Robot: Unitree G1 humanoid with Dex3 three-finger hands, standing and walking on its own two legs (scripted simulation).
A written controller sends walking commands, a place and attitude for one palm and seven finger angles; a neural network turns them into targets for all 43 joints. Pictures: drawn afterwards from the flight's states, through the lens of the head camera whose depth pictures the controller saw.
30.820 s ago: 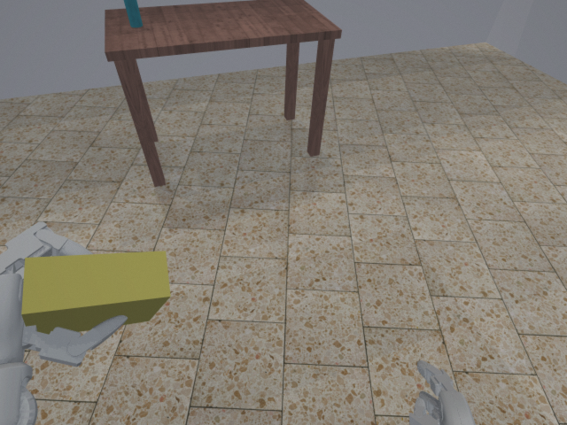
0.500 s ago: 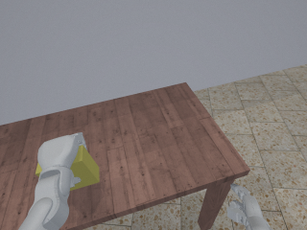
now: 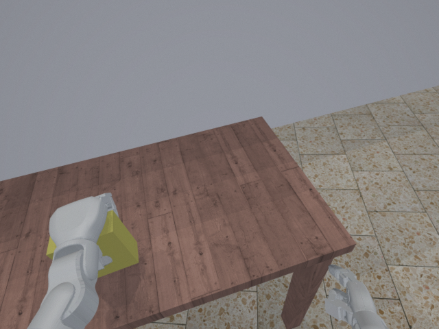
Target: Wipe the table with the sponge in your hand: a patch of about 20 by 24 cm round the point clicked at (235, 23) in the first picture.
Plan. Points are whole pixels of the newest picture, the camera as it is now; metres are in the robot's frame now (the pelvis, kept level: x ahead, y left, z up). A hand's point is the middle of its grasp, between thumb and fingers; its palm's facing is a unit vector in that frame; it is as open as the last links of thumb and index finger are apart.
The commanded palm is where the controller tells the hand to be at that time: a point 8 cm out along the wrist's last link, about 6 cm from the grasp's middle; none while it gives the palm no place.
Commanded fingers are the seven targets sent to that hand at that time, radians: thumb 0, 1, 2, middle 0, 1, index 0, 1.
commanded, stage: move the sponge above the wiping area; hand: left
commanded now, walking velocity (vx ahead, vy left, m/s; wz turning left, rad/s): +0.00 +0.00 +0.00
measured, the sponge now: (102, 252) +0.23 +0.28 +0.00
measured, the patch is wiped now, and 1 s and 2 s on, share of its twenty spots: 0.00 0.00 0.00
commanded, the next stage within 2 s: none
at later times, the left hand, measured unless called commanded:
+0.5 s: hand (90, 247) +0.22 +0.28 +0.05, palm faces -0.05 -0.14 -0.99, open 9.5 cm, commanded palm +0.20 +0.26 +0.12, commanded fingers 0.00 0.10 1.30 -1.20 -1.60 -1.20 -1.60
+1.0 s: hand (98, 256) +0.21 +0.26 +0.04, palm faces -0.11 -0.18 -0.98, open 9.5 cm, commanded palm +0.19 +0.26 +0.12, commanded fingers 0.00 0.10 1.30 -1.20 -1.60 -1.20 -1.60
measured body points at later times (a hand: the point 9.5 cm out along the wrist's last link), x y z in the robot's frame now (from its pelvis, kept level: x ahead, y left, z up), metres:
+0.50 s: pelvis -0.01 +0.00 +0.00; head -0.02 -0.04 +0.45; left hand +0.22 +0.28 +0.10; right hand +0.23 -0.21 -0.09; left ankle +0.00 +0.11 -0.74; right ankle +0.00 -0.09 -0.74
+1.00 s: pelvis -0.01 +0.00 +0.00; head -0.02 -0.04 +0.45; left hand +0.21 +0.27 +0.09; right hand +0.23 -0.21 -0.09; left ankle +0.00 +0.11 -0.74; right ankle +0.00 -0.09 -0.74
